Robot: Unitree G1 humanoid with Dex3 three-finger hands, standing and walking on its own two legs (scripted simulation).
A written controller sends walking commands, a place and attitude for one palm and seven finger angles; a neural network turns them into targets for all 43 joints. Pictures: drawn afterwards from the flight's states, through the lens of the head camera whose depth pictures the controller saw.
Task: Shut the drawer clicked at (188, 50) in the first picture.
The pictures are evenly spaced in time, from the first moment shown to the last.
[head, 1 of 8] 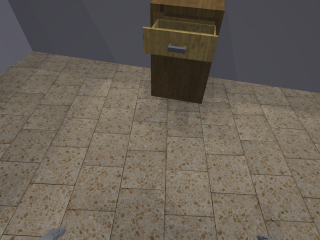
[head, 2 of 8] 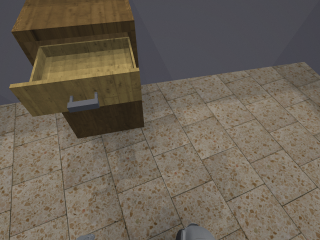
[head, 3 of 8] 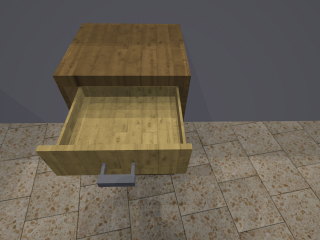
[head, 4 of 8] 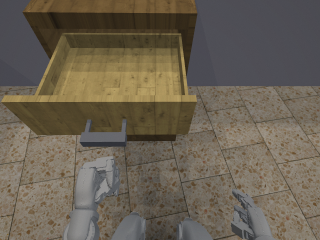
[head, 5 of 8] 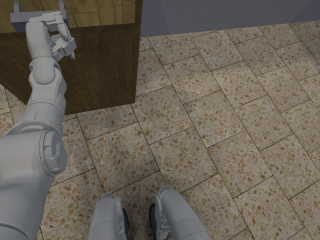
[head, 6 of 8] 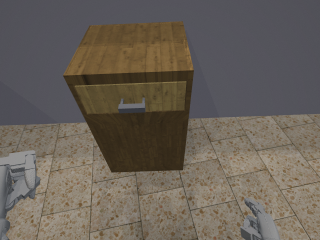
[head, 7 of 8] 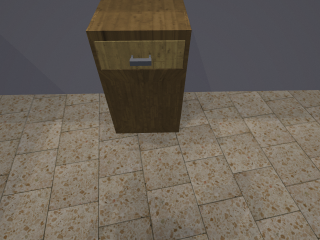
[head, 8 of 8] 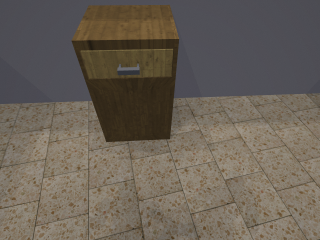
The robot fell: no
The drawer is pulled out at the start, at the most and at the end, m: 0.28 0.28 0.00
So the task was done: yes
